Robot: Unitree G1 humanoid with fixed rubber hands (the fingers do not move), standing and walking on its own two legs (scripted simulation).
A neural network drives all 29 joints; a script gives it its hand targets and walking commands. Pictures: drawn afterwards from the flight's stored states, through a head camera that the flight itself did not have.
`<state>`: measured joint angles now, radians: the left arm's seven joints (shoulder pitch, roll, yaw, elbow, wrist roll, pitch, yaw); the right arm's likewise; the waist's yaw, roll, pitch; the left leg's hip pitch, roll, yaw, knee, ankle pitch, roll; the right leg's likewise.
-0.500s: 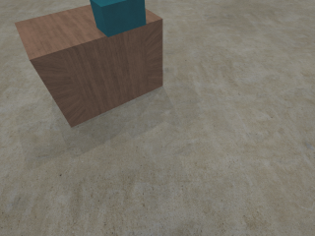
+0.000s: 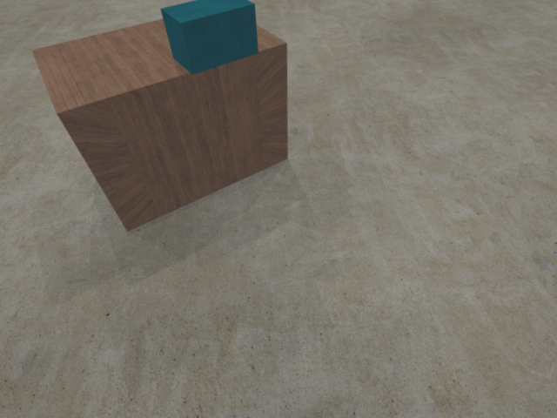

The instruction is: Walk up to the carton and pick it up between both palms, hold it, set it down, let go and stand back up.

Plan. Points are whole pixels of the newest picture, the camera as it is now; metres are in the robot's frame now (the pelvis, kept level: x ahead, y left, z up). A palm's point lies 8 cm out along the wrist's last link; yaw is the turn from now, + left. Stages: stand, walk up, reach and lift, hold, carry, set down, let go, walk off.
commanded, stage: stand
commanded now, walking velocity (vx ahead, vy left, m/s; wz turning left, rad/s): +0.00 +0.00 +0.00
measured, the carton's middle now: (212, 32) +1.44 +0.27 -0.04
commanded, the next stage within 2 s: walk up in 0.88 s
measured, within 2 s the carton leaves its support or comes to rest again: neither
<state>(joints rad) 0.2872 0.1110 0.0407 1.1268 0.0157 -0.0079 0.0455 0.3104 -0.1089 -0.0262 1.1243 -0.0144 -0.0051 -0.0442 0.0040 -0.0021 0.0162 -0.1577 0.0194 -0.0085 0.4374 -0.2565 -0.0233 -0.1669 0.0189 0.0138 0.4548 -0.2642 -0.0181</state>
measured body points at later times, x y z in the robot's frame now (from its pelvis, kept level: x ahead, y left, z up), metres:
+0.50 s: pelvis -0.01 +0.00 +0.00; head -0.01 +0.00 +0.45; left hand -0.03 +0.20 -0.16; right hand -0.05 -0.20 -0.16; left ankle -0.01 +0.14 -0.74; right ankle -0.01 -0.11 -0.74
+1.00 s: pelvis +0.00 +0.00 +0.00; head +0.00 +0.00 +0.45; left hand -0.03 +0.21 -0.16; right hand -0.04 -0.20 -0.16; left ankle -0.01 +0.14 -0.74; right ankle -0.01 -0.11 -0.74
